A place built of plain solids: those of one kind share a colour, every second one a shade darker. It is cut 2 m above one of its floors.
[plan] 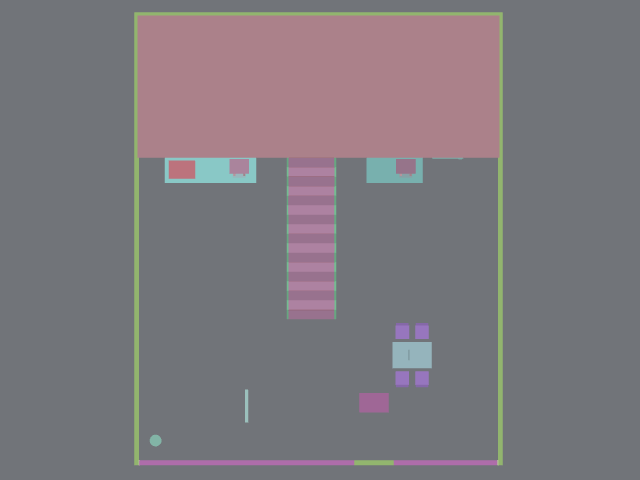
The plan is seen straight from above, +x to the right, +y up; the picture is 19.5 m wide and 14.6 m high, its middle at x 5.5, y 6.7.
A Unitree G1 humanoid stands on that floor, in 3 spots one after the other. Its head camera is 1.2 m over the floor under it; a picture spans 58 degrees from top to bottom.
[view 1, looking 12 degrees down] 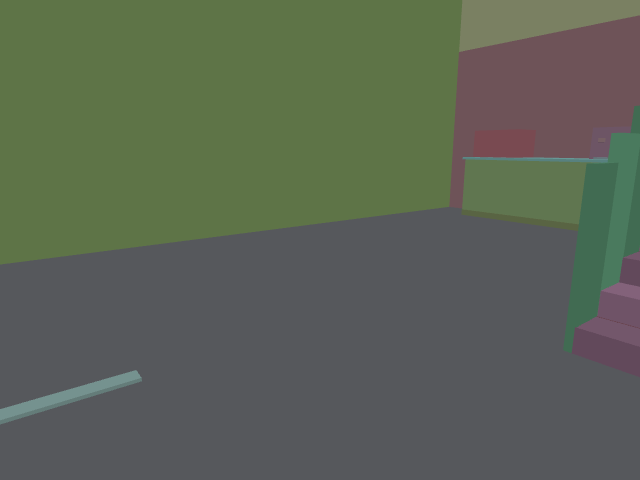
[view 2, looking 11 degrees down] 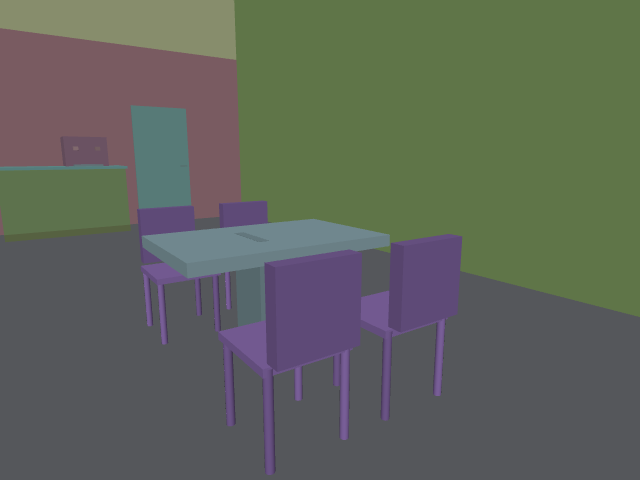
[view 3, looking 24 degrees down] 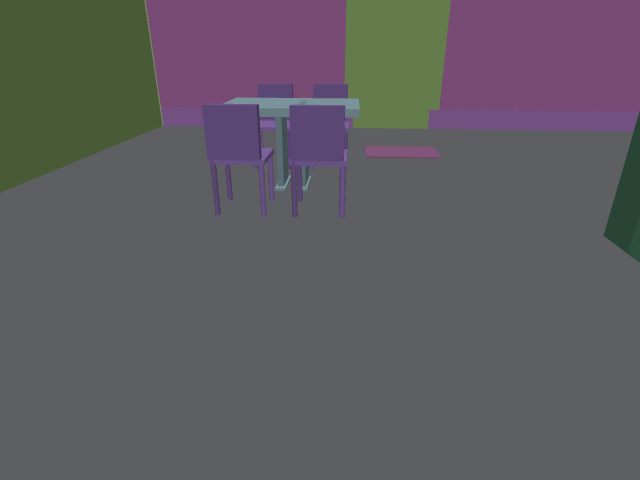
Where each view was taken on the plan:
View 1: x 5.54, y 1.65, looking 143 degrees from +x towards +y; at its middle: ground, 5.77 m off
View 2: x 7.14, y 1.00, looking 55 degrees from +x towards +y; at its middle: meeting_table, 2.37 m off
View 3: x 7.77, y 7.19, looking -86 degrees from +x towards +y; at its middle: ground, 2.95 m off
